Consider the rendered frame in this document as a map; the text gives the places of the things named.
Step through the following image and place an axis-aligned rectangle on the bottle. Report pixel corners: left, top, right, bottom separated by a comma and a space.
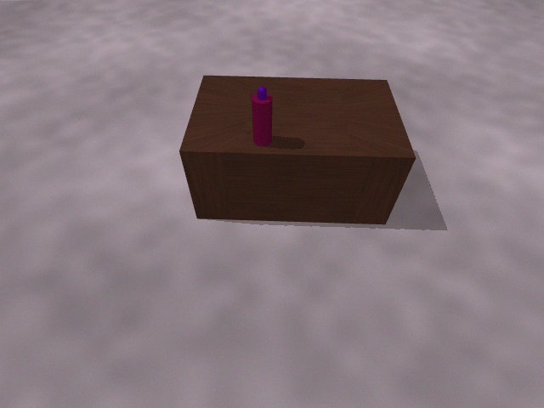
252, 86, 272, 146

